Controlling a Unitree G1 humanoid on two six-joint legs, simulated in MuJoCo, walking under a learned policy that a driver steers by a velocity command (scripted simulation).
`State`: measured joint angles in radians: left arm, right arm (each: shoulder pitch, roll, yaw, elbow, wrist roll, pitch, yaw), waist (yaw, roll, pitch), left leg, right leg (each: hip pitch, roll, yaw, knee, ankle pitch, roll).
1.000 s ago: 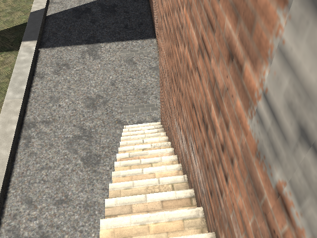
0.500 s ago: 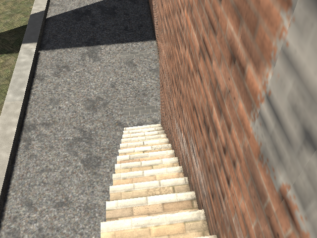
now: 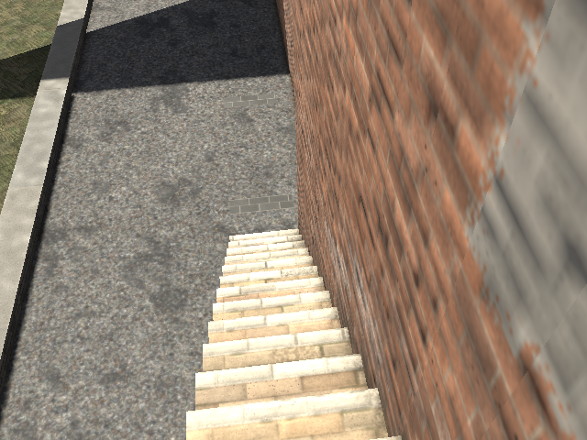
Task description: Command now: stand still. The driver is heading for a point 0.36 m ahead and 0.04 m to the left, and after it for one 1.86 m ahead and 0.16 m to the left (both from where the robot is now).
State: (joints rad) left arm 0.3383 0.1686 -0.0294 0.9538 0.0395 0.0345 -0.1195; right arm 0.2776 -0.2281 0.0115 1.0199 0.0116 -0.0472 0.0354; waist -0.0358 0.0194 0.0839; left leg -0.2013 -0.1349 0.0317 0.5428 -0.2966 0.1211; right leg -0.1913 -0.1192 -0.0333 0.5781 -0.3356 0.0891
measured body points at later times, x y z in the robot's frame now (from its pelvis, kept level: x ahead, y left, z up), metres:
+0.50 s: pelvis +0.00 +0.00 +0.00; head +0.02 -0.01 +0.45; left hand +0.00 +0.22 -0.15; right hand +0.00 -0.24 -0.16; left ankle +0.00 +0.04 -0.73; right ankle -0.02 -0.17 -0.73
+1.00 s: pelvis +0.00 +0.00 +0.00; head +0.02 -0.01 +0.45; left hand +0.00 +0.22 -0.15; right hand +0.00 -0.24 -0.16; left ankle +0.00 +0.04 -0.73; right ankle -0.02 -0.17 -0.73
